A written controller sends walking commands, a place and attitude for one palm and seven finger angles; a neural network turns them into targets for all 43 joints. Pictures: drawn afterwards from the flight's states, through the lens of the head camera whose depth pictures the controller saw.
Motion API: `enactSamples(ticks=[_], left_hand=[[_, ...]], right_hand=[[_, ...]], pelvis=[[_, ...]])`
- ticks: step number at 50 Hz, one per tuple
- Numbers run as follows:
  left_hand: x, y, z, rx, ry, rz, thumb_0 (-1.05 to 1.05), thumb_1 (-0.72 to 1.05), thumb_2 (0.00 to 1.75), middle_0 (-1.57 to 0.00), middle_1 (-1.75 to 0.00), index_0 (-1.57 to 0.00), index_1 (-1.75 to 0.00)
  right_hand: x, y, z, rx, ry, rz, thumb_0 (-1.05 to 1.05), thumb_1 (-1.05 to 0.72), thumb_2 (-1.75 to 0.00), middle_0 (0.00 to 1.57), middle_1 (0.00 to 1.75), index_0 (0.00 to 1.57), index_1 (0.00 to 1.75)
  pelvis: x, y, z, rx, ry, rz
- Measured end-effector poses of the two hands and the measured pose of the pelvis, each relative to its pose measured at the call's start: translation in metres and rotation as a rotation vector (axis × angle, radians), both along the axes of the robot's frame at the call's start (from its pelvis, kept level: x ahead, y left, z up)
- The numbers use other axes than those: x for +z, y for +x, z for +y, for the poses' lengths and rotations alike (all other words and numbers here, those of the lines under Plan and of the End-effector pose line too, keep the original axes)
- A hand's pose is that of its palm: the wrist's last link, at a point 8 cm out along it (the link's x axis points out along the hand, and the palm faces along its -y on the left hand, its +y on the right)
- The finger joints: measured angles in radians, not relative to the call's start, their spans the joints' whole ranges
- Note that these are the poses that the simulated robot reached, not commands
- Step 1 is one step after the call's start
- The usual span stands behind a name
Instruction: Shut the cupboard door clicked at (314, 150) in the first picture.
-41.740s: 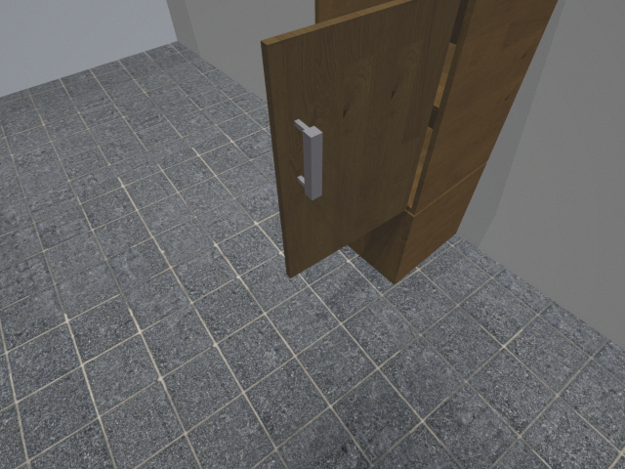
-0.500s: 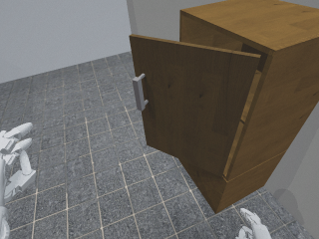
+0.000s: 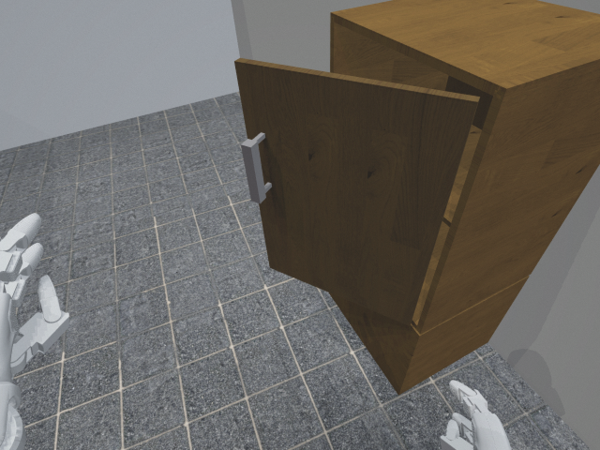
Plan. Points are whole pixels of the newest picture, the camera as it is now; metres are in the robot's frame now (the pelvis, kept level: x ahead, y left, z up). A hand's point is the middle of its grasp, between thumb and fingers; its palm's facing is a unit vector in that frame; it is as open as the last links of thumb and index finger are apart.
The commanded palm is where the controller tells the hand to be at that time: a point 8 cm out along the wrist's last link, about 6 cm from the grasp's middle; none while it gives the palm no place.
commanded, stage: step back with the hand held close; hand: left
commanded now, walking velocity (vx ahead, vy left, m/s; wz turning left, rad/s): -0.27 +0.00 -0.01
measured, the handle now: (259, 167) +0.64 +0.17 +0.03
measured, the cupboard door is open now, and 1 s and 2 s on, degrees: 34 34 34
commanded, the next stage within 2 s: stop stepping back and stand still in 1.34 s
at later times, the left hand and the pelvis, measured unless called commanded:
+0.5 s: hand (18, 358) +0.15 +0.30 +0.16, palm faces +0.44 -0.76 -0.48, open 7.4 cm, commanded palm +0.09 +0.32 +0.17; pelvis -0.05 +0.03 -0.01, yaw +0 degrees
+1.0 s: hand out of the picture +0.08 +0.29 +0.16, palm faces +0.50 -0.71 -0.50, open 7.4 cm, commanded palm +0.01 +0.32 +0.17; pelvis -0.11 +0.01 -0.03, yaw +3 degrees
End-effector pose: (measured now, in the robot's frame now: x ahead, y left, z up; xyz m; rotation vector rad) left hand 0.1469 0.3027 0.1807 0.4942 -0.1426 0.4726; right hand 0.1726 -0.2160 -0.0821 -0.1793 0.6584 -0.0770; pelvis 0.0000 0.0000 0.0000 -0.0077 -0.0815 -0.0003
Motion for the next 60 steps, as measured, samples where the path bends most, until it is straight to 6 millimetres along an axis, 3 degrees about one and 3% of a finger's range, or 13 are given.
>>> enactSamples(ticks=[10, 17, 25, 33, 43, 48, 53, 57, 60], left_hand=[[-0.011, 0.001, 0.013, -0.049, 0.049, 0.060, 0.02, 0.89, 0.90, -0.21, -0.30, -0.21, -0.30], [-0.004, -0.011, 0.025, -0.078, 0.090, 0.021, 0.02, 0.89, 0.90, -0.22, -0.30, -0.22, -0.30], [-0.006, -0.039, 0.027, -0.072, 0.107, -0.050, 0.02, 0.89, 0.90, -0.21, -0.30, -0.22, -0.30], [-0.008, -0.069, 0.017, -0.052, 0.111, -0.120, 0.02, 0.89, 0.90, -0.21, -0.30, -0.22, -0.30], [-0.002, -0.087, 0.021, -0.083, 0.144, -0.155, 0.02, 0.89, 0.90, -0.22, -0.30, -0.22, -0.30], [-0.003, -0.103, 0.025, -0.062, 0.197, -0.148, 0.02, 0.89, 0.90, -0.22, -0.30, -0.22, -0.30], [-0.007, -0.126, 0.016, -0.055, 0.173, -0.148, 0.02, 0.89, 0.90, -0.21, -0.30, -0.22, -0.30], [-0.005, -0.145, 0.011, -0.069, 0.139, -0.169, 0.02, 0.89, 0.90, -0.22, -0.30, -0.22, -0.30], [-0.002, -0.159, 0.020, -0.072, 0.140, -0.189, 0.02, 0.88, 0.90, -0.22, -0.30, -0.22, -0.30]], right_hand=[[-0.007, -0.019, -0.009, -0.095, -0.047, 0.096, 0.01, -0.90, -0.90, 0.21, 0.30, 0.21, 0.30], [0.001, -0.035, -0.002, -0.121, -0.071, 0.086, 0.01, -0.90, -0.90, 0.21, 0.30, 0.21, 0.30], [0.003, -0.059, 0.006, -0.091, -0.072, 0.051, 0.01, -0.90, -0.90, 0.21, 0.30, 0.21, 0.30], [-0.010, -0.091, -0.002, -0.061, -0.085, 0.077, 0.01, -0.90, -0.90, 0.21, 0.30, 0.21, 0.30], [-0.011, -0.133, -0.010, -0.104, -0.118, 0.112, 0.01, -0.90, -0.90, 0.21, 0.30, 0.21, 0.30], [-0.014, -0.141, -0.009, -0.086, -0.110, 0.091, 0.01, -0.90, -0.90, 0.21, 0.30, 0.21, 0.30], [-0.017, -0.142, -0.009, -0.040, -0.102, 0.086, 0.01, -0.90, -0.90, 0.21, 0.30, 0.21, 0.30], [-0.013, -0.146, -0.005, -0.017, -0.112, 0.100, 0.01, -0.90, -0.90, 0.21, 0.30, 0.21, 0.30], [-0.008, -0.153, 0.001, -0.020, -0.127, 0.097, 0.01, -0.90, -0.90, 0.21, 0.30, 0.21, 0.30]], pelvis=[[-0.004, -0.008, 0.019, -0.004, 0.001, 0.083], [-0.008, -0.026, 0.027, -0.014, 0.009, 0.081], [-0.015, -0.053, 0.025, -0.007, 0.004, 0.079], [-0.023, -0.074, 0.016, 0.004, -0.008, 0.074], [-0.022, -0.098, 0.021, 0.014, -0.023, 0.079], [-0.026, -0.107, 0.015, 0.048, -0.028, 0.078], [-0.028, -0.124, 0.009, 0.051, -0.022, 0.077], [-0.026, -0.139, 0.013, 0.069, -0.013, 0.080], [-0.025, -0.150, 0.020, 0.080, -0.015, 0.079]])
